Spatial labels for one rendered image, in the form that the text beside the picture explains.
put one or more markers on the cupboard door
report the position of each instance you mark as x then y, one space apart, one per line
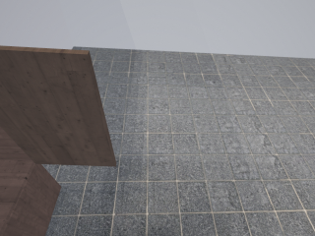
51 108

